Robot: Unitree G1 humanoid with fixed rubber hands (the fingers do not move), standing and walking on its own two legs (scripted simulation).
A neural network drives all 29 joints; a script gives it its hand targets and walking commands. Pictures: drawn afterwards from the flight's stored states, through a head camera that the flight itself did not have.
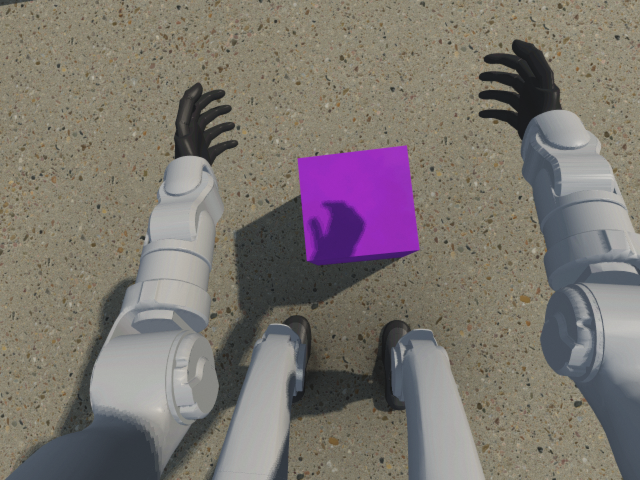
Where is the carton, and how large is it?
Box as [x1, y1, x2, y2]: [298, 145, 419, 264]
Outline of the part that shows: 406,145 298,158 306,257 308,261 316,264 328,264 399,257 419,249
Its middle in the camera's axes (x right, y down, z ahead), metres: +0.08 -0.06 +0.85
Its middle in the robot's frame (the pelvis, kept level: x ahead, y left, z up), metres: +0.48 +0.00 -0.51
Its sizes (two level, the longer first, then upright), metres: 0.210 0.200 0.250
